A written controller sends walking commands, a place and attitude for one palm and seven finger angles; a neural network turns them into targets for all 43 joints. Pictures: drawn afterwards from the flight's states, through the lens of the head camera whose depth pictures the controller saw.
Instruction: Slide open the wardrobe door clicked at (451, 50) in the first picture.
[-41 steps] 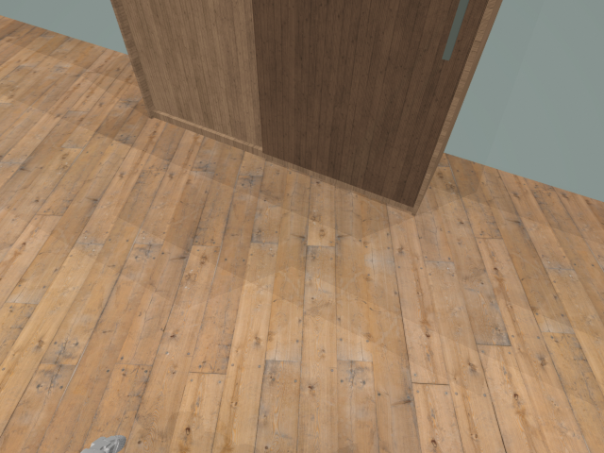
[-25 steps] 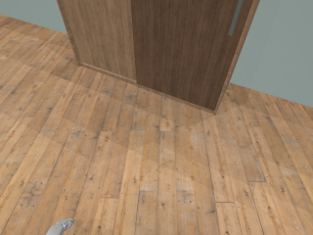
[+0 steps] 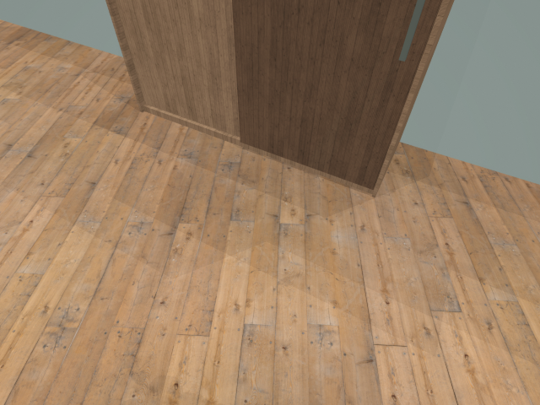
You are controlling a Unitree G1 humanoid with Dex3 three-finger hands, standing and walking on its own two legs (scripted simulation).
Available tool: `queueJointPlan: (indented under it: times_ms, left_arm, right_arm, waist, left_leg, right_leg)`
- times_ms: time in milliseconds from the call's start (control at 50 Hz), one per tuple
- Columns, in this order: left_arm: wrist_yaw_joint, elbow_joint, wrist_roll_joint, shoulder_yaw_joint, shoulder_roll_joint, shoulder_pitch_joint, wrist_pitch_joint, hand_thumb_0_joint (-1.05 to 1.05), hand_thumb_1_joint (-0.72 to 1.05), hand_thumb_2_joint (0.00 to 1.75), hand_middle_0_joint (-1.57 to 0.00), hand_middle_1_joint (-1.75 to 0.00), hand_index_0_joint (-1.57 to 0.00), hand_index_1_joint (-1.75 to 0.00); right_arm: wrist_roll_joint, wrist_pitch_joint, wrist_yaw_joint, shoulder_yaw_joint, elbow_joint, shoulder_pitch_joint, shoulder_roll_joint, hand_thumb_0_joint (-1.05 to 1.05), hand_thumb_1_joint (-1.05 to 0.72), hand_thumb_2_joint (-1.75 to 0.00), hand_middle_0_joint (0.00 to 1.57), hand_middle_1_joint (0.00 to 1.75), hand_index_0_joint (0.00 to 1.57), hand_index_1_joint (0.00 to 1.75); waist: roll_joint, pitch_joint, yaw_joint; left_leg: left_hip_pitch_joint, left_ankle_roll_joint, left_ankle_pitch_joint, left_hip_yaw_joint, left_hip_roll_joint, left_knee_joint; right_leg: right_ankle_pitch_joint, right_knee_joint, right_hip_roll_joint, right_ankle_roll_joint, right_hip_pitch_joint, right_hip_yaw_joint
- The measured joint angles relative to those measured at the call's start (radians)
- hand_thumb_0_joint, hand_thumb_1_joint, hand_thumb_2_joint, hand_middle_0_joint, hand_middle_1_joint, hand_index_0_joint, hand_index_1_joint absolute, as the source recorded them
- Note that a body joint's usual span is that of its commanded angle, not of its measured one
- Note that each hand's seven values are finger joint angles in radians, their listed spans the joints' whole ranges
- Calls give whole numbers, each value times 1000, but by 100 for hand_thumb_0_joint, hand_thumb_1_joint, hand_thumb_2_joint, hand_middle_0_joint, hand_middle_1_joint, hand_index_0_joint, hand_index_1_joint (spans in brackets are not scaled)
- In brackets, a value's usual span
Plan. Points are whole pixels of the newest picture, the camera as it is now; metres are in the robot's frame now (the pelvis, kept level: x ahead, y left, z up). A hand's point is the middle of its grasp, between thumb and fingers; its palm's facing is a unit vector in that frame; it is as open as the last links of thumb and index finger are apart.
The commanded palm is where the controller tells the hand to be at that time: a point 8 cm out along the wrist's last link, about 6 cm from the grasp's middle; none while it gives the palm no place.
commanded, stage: stand and wait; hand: right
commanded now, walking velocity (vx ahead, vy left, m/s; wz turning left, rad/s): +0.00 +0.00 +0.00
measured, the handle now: (414, 24) +1.26 -0.42 +0.08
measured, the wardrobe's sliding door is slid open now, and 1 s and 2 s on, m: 0.00 0.00 0.00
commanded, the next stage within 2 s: look at it before walking up in 0.22 s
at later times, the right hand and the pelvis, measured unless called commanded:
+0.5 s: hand out of the picture +0.06 -0.25 -0.16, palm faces -0.03 +0.95 -0.32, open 7.4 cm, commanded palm none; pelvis -0.01 +0.00 +0.00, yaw +0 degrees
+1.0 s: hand out of the picture +0.06 -0.25 -0.16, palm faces -0.02 +0.95 -0.32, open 7.4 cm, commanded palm none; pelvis +0.00 -0.01 +0.00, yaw +0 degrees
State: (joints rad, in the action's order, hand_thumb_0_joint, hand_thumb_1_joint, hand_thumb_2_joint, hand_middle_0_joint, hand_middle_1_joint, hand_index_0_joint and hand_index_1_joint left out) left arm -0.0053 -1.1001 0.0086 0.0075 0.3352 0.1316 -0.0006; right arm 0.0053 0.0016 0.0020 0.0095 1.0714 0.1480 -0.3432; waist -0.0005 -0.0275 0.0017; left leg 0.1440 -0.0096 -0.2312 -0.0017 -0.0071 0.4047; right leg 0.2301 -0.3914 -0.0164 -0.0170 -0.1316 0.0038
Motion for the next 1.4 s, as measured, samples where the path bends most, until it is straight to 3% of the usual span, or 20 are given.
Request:
queueJointPlan:
  times_ms: [1000,1220,1280,1360,1400]
  left_arm:
    - [0,-12,3,4,-16,-5,4,0,90,89,-20,-30,-20,-30]
    - [8,-13,10,-5,-109,164,7,0,91,89,-20,-30,-20,-30]
    - [3,-25,6,-8,-141,201,24,0,91,89,-20,-30,-20,-30]
    - [-20,-20,15,-11,-178,260,82,0,91,89,-20,-30,-20,-30]
    - [-28,-31,16,-8,-200,305,89,0,91,89,-20,-30,-20,-30]
  right_arm:
    - [4,-1,-7,2,14,12,14,1,-91,-90,20,30,20,30]
    - [13,1,15,-18,20,206,128,0,-91,-90,20,30,20,30]
    - [12,7,11,-29,39,260,153,0,-91,-90,20,30,20,30]
    - [13,-13,10,-33,75,265,178,1,-91,-90,20,30,20,30]
    - [15,-19,16,-41,65,231,178,1,-91,-90,20,30,20,30]
  waist:
    - [-6,14,6]
    - [12,60,11]
    - [-21,57,13]
    - [-29,27,-21]
    - [-27,10,-33]
  left_leg:
    - [-3,15,19,-6,11,-26]
    - [30,8,-137,-18,-21,139]
    - [27,11,-186,-41,-4,183]
    - [193,-26,-236,-1,1,591]
    - [284,-29,-215,35,15,708]
  right_leg:
    - [-13,14,10,11,-2,-6]
    - [189,-228,-24,24,-63,-25]
    - [228,-228,-13,29,-33,-67]
    - [239,-162,-10,44,54,-104]
    - [227,-101,-12,39,106,-106]
